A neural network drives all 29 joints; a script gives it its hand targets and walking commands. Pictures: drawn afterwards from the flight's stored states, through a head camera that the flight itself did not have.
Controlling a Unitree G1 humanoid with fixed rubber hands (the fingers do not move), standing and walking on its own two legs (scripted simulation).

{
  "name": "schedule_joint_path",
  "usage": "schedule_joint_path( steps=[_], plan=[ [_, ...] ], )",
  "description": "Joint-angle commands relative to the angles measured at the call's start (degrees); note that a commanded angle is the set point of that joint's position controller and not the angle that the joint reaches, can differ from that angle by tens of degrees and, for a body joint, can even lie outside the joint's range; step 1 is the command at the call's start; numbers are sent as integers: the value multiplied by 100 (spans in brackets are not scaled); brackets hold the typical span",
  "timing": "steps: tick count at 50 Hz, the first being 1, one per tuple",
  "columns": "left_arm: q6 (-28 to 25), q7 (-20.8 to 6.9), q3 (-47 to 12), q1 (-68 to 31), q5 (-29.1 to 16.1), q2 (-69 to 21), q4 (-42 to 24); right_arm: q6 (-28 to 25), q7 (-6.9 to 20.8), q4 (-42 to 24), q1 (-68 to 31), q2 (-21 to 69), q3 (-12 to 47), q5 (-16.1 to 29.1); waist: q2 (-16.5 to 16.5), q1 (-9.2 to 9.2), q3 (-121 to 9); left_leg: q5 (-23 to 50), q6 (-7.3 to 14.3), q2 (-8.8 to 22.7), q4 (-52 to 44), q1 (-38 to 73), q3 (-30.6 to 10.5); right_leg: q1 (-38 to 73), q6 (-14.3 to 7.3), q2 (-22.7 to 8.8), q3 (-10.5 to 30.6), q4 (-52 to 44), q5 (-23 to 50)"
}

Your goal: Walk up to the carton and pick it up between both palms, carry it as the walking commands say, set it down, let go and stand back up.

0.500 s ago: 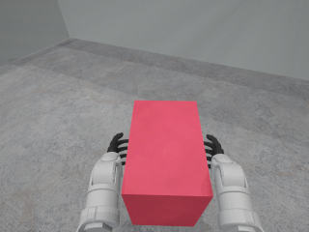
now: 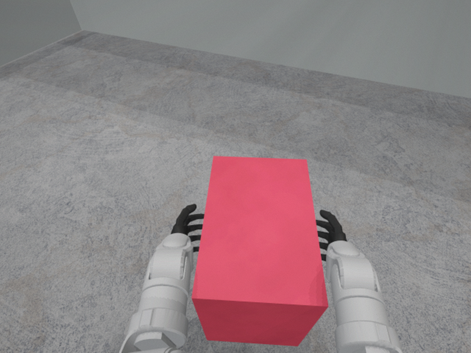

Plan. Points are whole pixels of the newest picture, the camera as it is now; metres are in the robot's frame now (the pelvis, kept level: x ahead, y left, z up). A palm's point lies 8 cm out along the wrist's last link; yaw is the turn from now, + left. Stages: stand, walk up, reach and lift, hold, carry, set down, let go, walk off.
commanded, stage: set down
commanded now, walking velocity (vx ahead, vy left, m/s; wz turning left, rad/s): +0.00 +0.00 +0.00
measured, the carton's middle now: (255, 251) +0.33 -0.01 -0.06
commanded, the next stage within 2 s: none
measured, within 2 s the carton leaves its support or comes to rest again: neither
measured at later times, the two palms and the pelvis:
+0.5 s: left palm (184, 251) +0.33 +0.14 -0.07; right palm (318, 252) +0.33 -0.14 -0.07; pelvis -0.02 +0.00 -0.03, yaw +1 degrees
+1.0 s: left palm (197, 258) +0.36 +0.13 -0.15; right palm (314, 260) +0.36 -0.15 -0.16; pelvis -0.02 +0.00 -0.10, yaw +3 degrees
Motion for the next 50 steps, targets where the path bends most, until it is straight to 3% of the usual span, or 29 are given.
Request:
schedule_joint_path(
  steps=[1, 2, 5, 7, 10, 12, 13, 14, 15, 17, 18, 19, 21, 22, 24, 27, 30, 31, 33, 34, 35, 36, 38, 39, 43, 44, 45, 47, 50],
  plan=[
    [-717, -1478, -2704, -3490, -1338, -5757, -358, -677, 1299, 120, -3181, 5688, 2523, 1028, -326, -289, -2136, 364, 99, -318, -201, 75, -901, 347, -22, 286, 628, -166, 538],
    [-798, -1483, -2393, -3578, -1111, -5607, -151, -792, 1305, 223, -3544, 5767, 2543, 1001, -62, 21, -2055, 200, 93, -418, -80, -400, -799, 382, -52, 188, 728, -133, 484],
    [-926, -1479, -2414, -3533, -1016, -5911, 259, -1024, 1308, 351, -3716, 5894, 2423, 953, -176, -82, -2304, 290, 115, -351, 57, -213, -953, 122, -92, 258, 690, 72, 272],
    [-1155, -1509, -2333, -3883, -880, -5722, 207, -1253, 1327, 272, -4132, 5932, 2650, 1040, 97, 169, -3037, 257, 138, -418, 232, -277, -834, 126, -49, 265, 746, 217, 312],
    [-1291, -1429, -2403, -3808, -918, -5785, 373, -1418, 1293, 504, -3995, 5792, 2579, 867, 104, -62, -2993, 611, 69, -476, 365, -492, -833, 53, -114, 314, 703, 353, 909],
    [-1376, -1449, -2136, -3577, -722, -5605, 747, -1504, 1227, 535, -4009, 5668, 2322, 659, -338, -173, -2671, 309, 179, -405, 420, -723, -936, -272, -35, 342, 665, 438, 646],
    [-1444, -1428, -2083, -3984, -758, -5649, 662, -1556, 1255, 647, -4093, 5507, 2182, 559, -179, -133, -2576, 157, 120, -413, 399, -675, -934, -703, -94, 408, 602, 496, 264],
    [-1485, -1392, -2074, -3757, -607, -5644, 739, -1646, 1286, 511, -4366, 5524, 2396, 599, 41, 160, -2612, 233, 96, -480, 440, -1008, -870, -457, -121, 377, 647, 465, 310],
    [-1612, -1456, -2308, -4136, -763, -5729, 540, -1696, 1276, 720, -4231, 5653, 2425, 615, -172, -106, -3108, 332, 118, -537, 589, -1233, -820, 27, -77, 325, 778, 433, 627],
    [-1703, -1463, -2206, -4484, -698, -5385, 736, -1768, 1255, 813, -4563, 5672, 2232, 522, -310, -198, -2980, -240, 161, -499, 774, -1315, -860, -699, -45, 365, 640, 687, -11],
    [-1707, -1435, -1966, -4127, -516, -5630, 794, -1862, 1271, 643, -4610, 5543, 2444, 534, 32, 244, -3029, 116, 114, -585, 729, -1279, -757, -493, -136, 347, 773, 596, 180],
    [-1726, -1442, -2105, -4151, -598, -5664, 800, -1843, 1209, 759, -4559, 5696, 2369, 542, -371, -6, -3163, 9, 218, -538, 897, -1411, -895, -604, -25, 370, 686, 808, 101],
    [-1788, -1390, -2108, -3995, -594, -5655, 731, -1888, 1303, 832, -4558, 5526, 2561, 589, 43, 227, -3355, 427, 182, -606, 752, -1325, -855, -556, -66, 470, 640, 945, 595],
    [-1924, -1408, -2277, -4454, -671, -5497, 463, -1971, 1299, 913, -4349, 5689, 2352, 467, -256, -159, -3511, 562, 157, -601, 938, -1361, -838, -750, -2, 463, 611, 905, 763],
    [-1971, -1347, -2333, -4493, -667, -5490, 601, -2137, 1324, 744, -4781, 5430, 2406, 603, 104, 39, -3771, 683, 92, -590, 1139, -1446, -873, -1241, -86, 468, 603, 1177, 751],
    [-2028, -1302, -2458, -4315, -674, -5915, 709, -2301, 1369, 617, -4671, 5210, 2281, 414, 194, -268, -4167, 809, 38, -591, 1286, -1436, -980, -1629, -110, 489, 443, 1474, 789],
    [-2205, -1295, -2605, -3858, -722, -5603, 494, -2332, 1384, 675, -4228, 5440, 2632, 625, -116, -110, -4673, 1436, 19, -712, 1651, -1886, -934, -1370, -27, 538, 546, 1754, 1769],
    [-2273, -1276, -2757, -4008, -862, -5647, 430, -2401, 1338, 626, -4130, 5334, 2602, 560, -223, -312, -4785, 1568, 35, -686, 1686, -1888, -945, -1505, 28, 576, 430, 1859, 1858],
    [-2298, -1173, -2740, -3779, -813, -5519, 391, -2450, 1399, 521, -4288, 5327, 2785, 689, -146, -93, -5054, 1664, -24, -736, 1865, -1788, -956, -1851, -35, 609, 477, 1930, 1764],
    [-2371, -1228, -3042, -4334, -947, -5417, 216, -2470, 1330, 557, -4309, 5384, 2733, 703, 78, -317, -5099, 1298, 2, -783, 1914, -2141, -874, -1760, 20, 593, 478, 2011, 1722],
    [-2391, -1136, -2926, -4338, -922, -5400, 283, -2506, 1354, 574, -4396, 5294, 2778, 685, -76, -97, -4857, 1290, 18, -716, 1928, -2277, -907, -2145, 11, 577, 523, 2064, 1436],
    [-2388, -1167, -2946, -4349, -982, -5505, 266, -2473, 1322, 532, -4309, 5223, 2711, 591, -369, -408, -5127, 1321, -40, -740, 2202, -2317, -895, -2119, 42, 655, 475, 2158, 1611],
    [-2361, -1108, -2819, -4402, -883, -5413, 343, -2470, 1349, 539, -4462, 5213, 2756, 679, 195, -33, -4902, 1021, -13, -733, 2062, -2381, -880, -2635, 38, 636, 446, 2293, 1115],
    [-2342, -1044, -2970, -4082, -859, -5594, 289, -2461, 1433, 573, -4664, 5256, 2870, 782, 74, 41, -5053, 1102, -54, -794, 2148, -2423, -933, -2624, 1, 698, 384, 2440, 1044],
    [-2278, -1116, -2897, -4277, -1001, -5689, 572, -2428, 1380, 678, -4692, 5072, 2724, 752, 140, -282, -5248, 1014, -91, -853, 2542, -2864, -821, -2823, 21, 704, 388, 2673, 1136],
    [-2282, -1093, -2825, -4417, -932, -5435, 497, -2448, 1384, 712, -4732, 5264, 2715, 766, -174, -143, -5548, 1081, -76, -821, 2735, -2983, -903, -3093, 32, 726, 350, 2839, 1127],
    [-2282, -1077, -2986, -4256, -979, -5625, 340, -2376, 1358, 729, -4338, 5366, 2759, 708, -286, -309, -5627, 1301, -54, -765, 2706, -2917, -897, -2926, 80, 700, 358, 2808, 1501],
    [-2268, -1082, -2727, -4277, -918, -5342, 607, -2354, 1386, 629, -4661, 5407, 2865, 867, -116, 76, -5468, 1212, -21, -856, 2846, -3372, -836, -3201, 131, 688, 405, 3013, 1349],
    [-2311, -1062, -2891, -4765, -1112, -5440, 515, -2408, 1379, 708, -4864, 5163, 2779, 923, 10, -113, -5701, 787, -115, -889, 3054, -3555, -802, -3598, 108, 757, 369, 3186, 974]
  ],
)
